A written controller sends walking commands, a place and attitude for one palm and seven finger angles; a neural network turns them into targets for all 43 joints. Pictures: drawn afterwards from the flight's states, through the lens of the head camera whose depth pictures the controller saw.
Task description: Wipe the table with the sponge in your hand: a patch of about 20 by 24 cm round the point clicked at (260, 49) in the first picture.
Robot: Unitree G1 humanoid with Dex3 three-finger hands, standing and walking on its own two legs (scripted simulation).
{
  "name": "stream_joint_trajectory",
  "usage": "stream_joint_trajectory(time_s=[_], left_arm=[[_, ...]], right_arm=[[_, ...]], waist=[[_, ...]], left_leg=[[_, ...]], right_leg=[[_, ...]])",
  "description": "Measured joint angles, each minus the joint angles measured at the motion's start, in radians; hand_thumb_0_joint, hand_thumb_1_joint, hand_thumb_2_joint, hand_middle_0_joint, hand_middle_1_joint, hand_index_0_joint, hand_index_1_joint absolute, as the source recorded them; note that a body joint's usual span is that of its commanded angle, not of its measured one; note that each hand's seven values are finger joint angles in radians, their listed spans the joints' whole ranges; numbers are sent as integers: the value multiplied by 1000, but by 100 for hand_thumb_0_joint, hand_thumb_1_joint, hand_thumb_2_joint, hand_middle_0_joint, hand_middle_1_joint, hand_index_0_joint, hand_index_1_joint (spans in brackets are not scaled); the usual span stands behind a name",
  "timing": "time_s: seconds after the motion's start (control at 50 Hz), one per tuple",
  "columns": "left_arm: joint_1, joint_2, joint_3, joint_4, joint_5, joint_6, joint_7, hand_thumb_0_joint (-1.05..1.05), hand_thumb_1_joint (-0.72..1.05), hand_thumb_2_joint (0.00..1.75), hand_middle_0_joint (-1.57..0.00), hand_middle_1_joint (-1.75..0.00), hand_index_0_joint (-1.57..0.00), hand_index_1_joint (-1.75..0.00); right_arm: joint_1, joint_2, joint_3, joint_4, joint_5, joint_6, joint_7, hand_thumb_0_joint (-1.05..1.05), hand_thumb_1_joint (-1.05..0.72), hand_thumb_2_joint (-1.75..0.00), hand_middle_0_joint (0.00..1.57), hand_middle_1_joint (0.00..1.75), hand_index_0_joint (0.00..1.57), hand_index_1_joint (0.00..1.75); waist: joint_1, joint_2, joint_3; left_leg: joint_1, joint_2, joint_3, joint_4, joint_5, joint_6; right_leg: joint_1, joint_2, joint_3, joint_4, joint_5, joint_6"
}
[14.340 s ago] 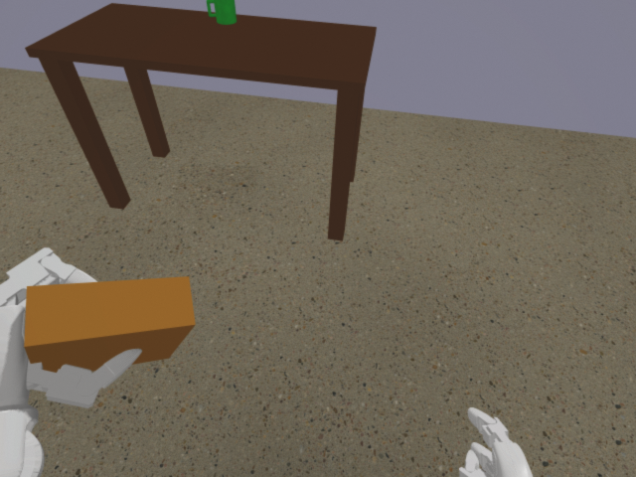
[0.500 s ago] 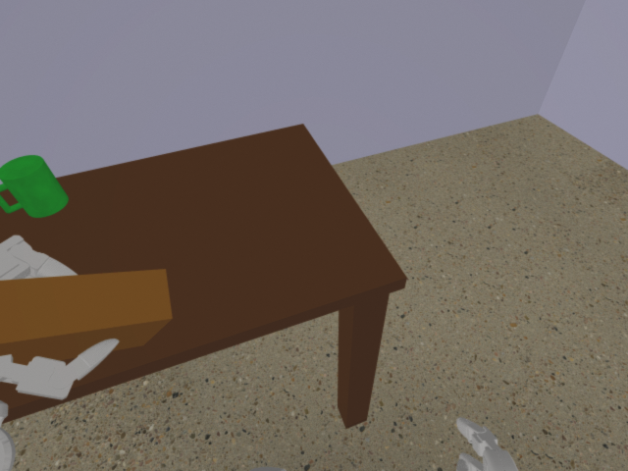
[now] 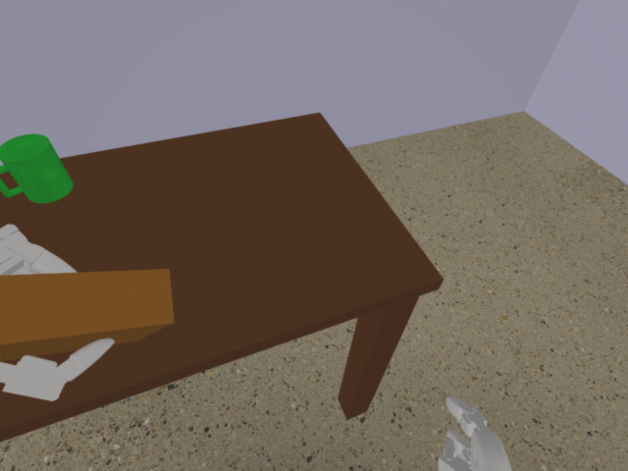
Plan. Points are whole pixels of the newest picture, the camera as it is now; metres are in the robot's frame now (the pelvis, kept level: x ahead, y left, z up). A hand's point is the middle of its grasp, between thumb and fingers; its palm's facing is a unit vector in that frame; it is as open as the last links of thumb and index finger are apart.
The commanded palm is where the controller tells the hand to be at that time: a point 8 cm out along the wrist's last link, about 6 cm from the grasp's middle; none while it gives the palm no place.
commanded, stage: shuffle to correct the standing spot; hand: left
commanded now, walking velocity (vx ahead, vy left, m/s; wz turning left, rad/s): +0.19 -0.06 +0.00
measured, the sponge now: (104, 313) +0.22 +0.21 +0.16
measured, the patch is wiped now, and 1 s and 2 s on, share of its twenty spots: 0.00 0.00 0.00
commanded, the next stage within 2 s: come to a stop and stand still in 0.58 s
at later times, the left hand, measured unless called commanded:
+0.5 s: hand (85, 278) +0.25 +0.23 +0.18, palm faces +0.37 -0.81 -0.46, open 9.1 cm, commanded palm +0.18 +0.28 +0.19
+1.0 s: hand (114, 277) +0.24 +0.20 +0.19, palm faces +0.38 -0.81 -0.44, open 9.1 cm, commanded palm +0.20 +0.25 +0.19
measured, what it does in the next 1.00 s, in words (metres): steps on the spot: right foot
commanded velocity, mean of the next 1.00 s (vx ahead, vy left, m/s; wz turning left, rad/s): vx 0.12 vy -0.02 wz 0.00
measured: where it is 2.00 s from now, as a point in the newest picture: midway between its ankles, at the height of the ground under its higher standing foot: outside the picture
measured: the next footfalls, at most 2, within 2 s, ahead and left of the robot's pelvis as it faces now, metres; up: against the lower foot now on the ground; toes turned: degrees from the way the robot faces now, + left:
right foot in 0.02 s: +0.05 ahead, -0.08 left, +0.00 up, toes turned -3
right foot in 1.82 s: -0.04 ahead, -0.01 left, +0.00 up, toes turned +0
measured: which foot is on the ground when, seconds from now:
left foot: down 0.00-1.00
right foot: up 0.00-0.00, down 0.02-1.00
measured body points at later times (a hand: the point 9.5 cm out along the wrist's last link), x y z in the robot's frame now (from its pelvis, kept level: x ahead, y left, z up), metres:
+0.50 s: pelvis +0.03 -0.01 +0.00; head +0.04 -0.01 +0.45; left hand +0.22 +0.28 +0.21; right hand +0.20 -0.24 -0.08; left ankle +0.04 +0.13 -0.73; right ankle +0.01 -0.07 -0.73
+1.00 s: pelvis +0.04 -0.03 +0.01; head +0.05 -0.04 +0.46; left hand +0.22 +0.25 +0.21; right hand +0.21 -0.25 -0.08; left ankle +0.05 +0.11 -0.71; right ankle +0.01 -0.07 -0.73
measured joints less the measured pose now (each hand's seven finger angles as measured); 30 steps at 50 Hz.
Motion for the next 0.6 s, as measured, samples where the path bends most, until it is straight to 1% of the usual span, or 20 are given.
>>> stream_joint_trajectory(time_s=[0.02,0.04,0.08,0.1,0.14,0.16,0.18,0.2,0.24,0.26,0.3,0.32,0.38,0.42,0.44,0.48,0.5,0.54,0.6], left_arm=[[-3,-2,-8,6,3,5,-2,-1,-41,101,-84,-134,-84,-134],[-16,-12,-20,22,8,10,-4,-1,-41,101,-84,-134,-84,-134],[-46,-33,-43,60,15,24,-7,-1,-41,101,-84,-134,-84,-134],[-56,-36,-47,75,14,32,-8,-1,-41,101,-84,-134,-85,-134],[-76,-50,-52,98,5,41,-7,-1,-41,101,-84,-134,-85,-134],[-83,-60,-53,108,3,41,-5,-1,-41,101,-84,-134,-85,-134],[-88,-70,-53,115,3,41,-1,-1,-41,101,-84,-134,-85,-134],[-91,-78,-54,122,4,39,3,-1,-41,101,-84,-134,-85,-134],[-98,-87,-59,130,8,35,9,-1,-41,101,-84,-134,-85,-134],[-100,-88,-64,127,9,34,10,-1,-41,101,-84,-134,-85,-134],[-95,-86,-73,102,7,33,11,-1,-41,101,-84,-134,-85,-134],[-91,-79,-75,87,6,30,11,-1,-41,101,-84,-134,-85,-134],[-78,-36,-60,71,5,30,2,-1,-41,101,-84,-134,-85,-134],[-61,-11,-44,62,6,40,-6,-1,-41,101,-84,-134,-85,-134],[-57,-2,-38,57,8,44,-8,-1,-41,101,-84,-134,-85,-134],[-51,3,-31,47,8,45,-12,-1,-41,101,-84,-134,-85,-134],[-45,4,-27,40,6,42,-12,-1,-41,101,-84,-134,-85,-134],[-24,2,-16,24,-6,35,-10,-1,-41,101,-84,-134,-85,-134],[3,-27,-17,33,-20,26,-3,-1,-41,101,-84,-134,-85,-133]], right_arm=[[4,-1,6,3,0,0,-3,1,-90,-90,20,30,21,30],[2,-7,9,12,-1,2,-7,1,-90,-90,20,30,21,30],[0,-18,12,36,-5,14,-12,1,-90,-90,20,30,21,30],[4,-19,12,46,-4,21,-11,1,-90,-90,20,30,21,30],[11,-16,8,60,1,32,-6,2,-90,-90,20,30,21,30],[13,-18,8,64,2,34,-4,2,-90,-90,20,30,21,30],[14,-20,9,66,1,35,-2,2,-90,-90,20,30,21,30],[13,-24,10,64,0,35,-2,2,-90,-90,20,30,21,30],[10,-35,7,51,-5,33,-5,2,-90,-90,20,30,21,30],[8,-43,2,42,-8,29,-7,2,-90,-90,20,30,21,30],[-1,-65,-13,16,-11,20,-11,2,-90,-90,20,30,21,30],[-9,-71,-24,8,-11,18,-13,2,-90,-90,20,30,21,30],[-31,-52,-40,-3,-5,34,-17,2,-90,-90,20,30,20,30],[-30,-43,-37,-17,-9,38,-19,2,-91,-90,20,30,20,30],[-27,-42,-35,-24,-9,38,-19,2,-91,-90,20,30,20,30],[-17,-45,-30,-29,-2,37,-17,1,-91,-90,20,30,20,30],[-11,-47,-27,-27,1,38,-14,1,-91,-90,20,30,20,30],[-3,-46,-25,-21,7,44,-8,1,-91,-90,20,30,20,30],[7,-40,-24,1,13,57,-1,2,-90,-90,20,30,20,30]], waist=[[7,2,-4],[14,19,-2],[19,64,-5],[24,66,-15],[39,42,-28],[42,27,-31],[43,11,-33],[41,-2,-32],[27,-17,-24],[18,-17,-16],[4,2,3],[-3,9,12],[-9,-35,26],[-21,-36,25],[-25,-26,26],[-30,16,31],[-29,36,30],[-16,47,22],[13,21,8]], left_leg=[[-5,-7,2,13,-8,-1],[-9,-3,-3,32,-18,-3],[-9,16,-26,65,-57,1],[-15,12,-31,96,-107,4],[-43,-9,-32,229,-157,-1],[-54,-16,-27,287,-165,-5],[-56,-20,-20,312,-174,-5],[-48,-19,-10,301,-177,-3],[-11,-11,6,198,-144,3],[17,-8,11,123,-103,5],[82,2,4,-19,3,11],[100,5,-4,-43,-11,5],[97,-17,17,-15,-45,-12],[87,-15,10,-9,-46,-17],[81,-10,0,-4,-47,-19],[66,17,-33,11,-52,-28],[58,29,-47,18,-56,-32],[28,36,-54,69,-56,-19],[-15,2,-37,221,-146,-12]], right_leg=[[35,2,-3,-74,25,-1],[55,11,-8,-113,68,-27],[84,33,-30,-139,86,-70],[88,34,-30,-143,82,-81],[97,23,-15,-152,77,-91],[106,16,-6,-165,80,-93],[114,9,4,-179,86,-92],[122,2,12,-191,93,-88],[135,-7,17,-206,98,-81],[140,-8,15,-204,95,-77],[136,4,9,-163,70,-70],[124,9,8,-126,49,-66],[94,-11,44,-50,-6,-45],[89,-11,39,-45,-22,-36],[96,-7,25,-67,5,-39],[125,23,-8,-132,42,-68],[138,38,-21,-163,53,-79],[139,50,-25,-184,60,-92],[143,33,5,-190,57,-99]])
